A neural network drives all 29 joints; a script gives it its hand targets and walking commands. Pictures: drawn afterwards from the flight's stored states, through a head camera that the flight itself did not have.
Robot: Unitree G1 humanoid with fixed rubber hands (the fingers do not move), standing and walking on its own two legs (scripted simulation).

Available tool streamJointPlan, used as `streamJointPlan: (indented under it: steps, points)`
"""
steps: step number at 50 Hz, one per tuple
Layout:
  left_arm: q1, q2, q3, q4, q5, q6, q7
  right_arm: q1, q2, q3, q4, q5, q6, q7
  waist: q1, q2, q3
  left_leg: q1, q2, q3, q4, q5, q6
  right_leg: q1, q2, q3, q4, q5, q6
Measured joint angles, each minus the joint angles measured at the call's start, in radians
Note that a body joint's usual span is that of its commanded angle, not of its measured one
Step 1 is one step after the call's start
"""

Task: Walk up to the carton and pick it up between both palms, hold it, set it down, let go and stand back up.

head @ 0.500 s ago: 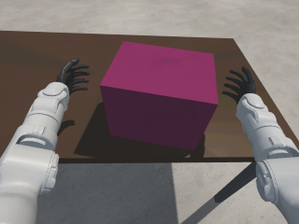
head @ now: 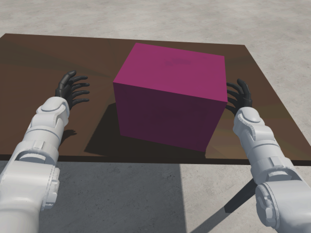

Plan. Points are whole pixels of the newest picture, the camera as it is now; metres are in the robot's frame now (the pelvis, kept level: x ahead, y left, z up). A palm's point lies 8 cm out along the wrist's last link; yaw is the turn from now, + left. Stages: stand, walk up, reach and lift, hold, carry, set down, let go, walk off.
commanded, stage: set down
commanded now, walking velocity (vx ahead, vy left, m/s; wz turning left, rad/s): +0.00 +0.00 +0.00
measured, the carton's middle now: (170, 97) +0.52 -0.07 +0.06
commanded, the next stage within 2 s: none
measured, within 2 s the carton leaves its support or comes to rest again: neither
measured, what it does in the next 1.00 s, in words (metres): stands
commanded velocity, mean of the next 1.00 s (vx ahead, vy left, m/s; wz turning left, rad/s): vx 0.00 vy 0.00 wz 0.00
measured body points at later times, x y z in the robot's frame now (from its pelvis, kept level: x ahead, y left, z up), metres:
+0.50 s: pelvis +0.01 +0.01 +0.00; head +0.02 +0.03 +0.45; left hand +0.39 +0.23 +0.06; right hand +0.34 -0.24 +0.06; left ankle +0.03 +0.12 -0.74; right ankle +0.03 -0.14 -0.74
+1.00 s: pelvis +0.03 +0.00 +0.01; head +0.04 +0.02 +0.45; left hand +0.30 +0.26 +0.03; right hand +0.29 -0.21 +0.04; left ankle +0.03 +0.12 -0.74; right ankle +0.03 -0.14 -0.74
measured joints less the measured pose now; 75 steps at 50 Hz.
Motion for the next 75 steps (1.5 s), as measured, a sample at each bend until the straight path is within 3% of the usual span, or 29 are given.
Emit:
streamJointPlan:
  steps: [8,20,39,50,64,75]
  points:
    - [0.195,-0.006,0.016,-0.161,0.031,0.02,0.0,0.143,-0.012,-0.03,-0.066,0.0,-0.026,0.015,0.022,0.005,0.04,0.074,-0.006,-0.011,0.015,-0.025,0.007,0.095,-0.006,-0.011,-0.019,-0.011,0.009]
    - [0.424,-0.046,0.03,-0.428,0.011,0.046,0.024,0.386,0.01,-0.051,-0.302,-0.02,-0.014,0.032,0.056,0.013,0.093,0.125,-0.004,0.005,0.021,-0.045,0.009,0.134,-0.004,0.004,-0.003,-0.03,0.01]
    - [0.679,-0.065,0.147,-0.705,0.05,0.089,-0.016,0.649,0.054,0.019,-0.632,-0.036,0.02,-0.026,0.114,0.01,0.157,0.268,0.0,0.017,-0.056,-0.04,-0.004,0.251,0.0,0.014,-0.034,-0.047,-0.002]
    - [0.922,-0.061,0.134,-0.89,0.036,0.048,-0.014,0.851,0.104,0.014,-0.775,-0.059,0.011,-0.036,0.143,0.002,0.19,0.303,0.0,0.004,-0.05,-0.06,-0.007,0.297,-0.001,0.001,-0.04,-0.064,-0.004]
    - [1.077,-0.071,0.125,-1.026,0.042,0.024,0.016,0.964,0.095,-0.01,-0.836,-0.082,0.017,0.005,0.166,0.022,0.203,0.326,-0.004,0.011,-0.064,-0.063,-0.004,0.321,-0.004,0.008,-0.061,-0.062,0.0]
    - [1.15,-0.138,0.119,-1.016,0.094,0.031,0.039,1.022,0.078,-0.023,-0.793,-0.121,0.0,0.063,0.167,0.041,0.203,0.347,-0.001,0.015,-0.099,-0.049,-0.009,0.333,0.0,0.011,-0.081,-0.055,-0.006]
